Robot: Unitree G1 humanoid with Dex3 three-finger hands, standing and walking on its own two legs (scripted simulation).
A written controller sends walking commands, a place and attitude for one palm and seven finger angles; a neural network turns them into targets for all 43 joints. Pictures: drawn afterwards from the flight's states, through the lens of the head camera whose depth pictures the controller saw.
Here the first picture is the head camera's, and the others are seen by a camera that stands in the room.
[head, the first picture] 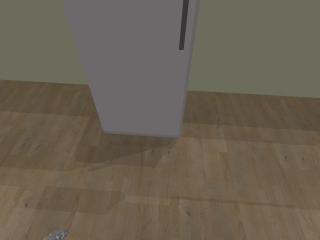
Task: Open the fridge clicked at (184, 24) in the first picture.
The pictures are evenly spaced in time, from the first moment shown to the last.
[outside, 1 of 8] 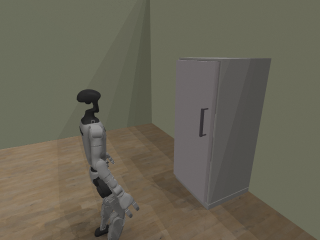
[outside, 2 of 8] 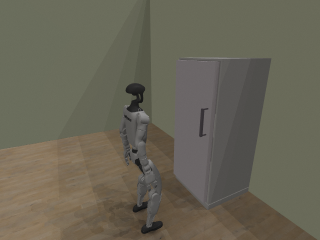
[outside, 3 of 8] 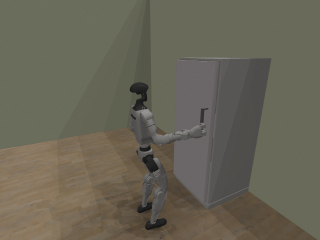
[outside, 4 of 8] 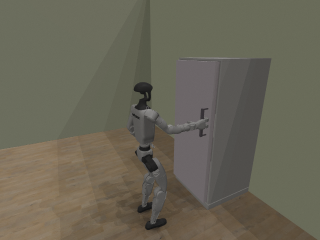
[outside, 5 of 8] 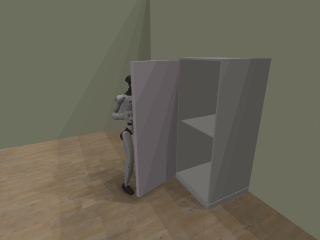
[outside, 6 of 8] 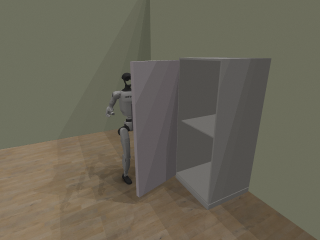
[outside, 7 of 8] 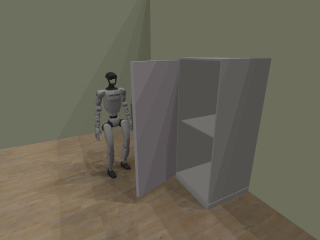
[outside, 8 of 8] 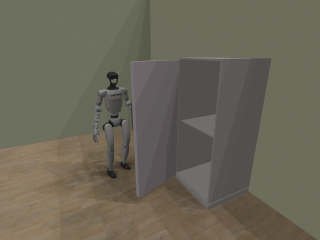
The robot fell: no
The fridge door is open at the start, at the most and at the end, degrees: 0 79 74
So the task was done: yes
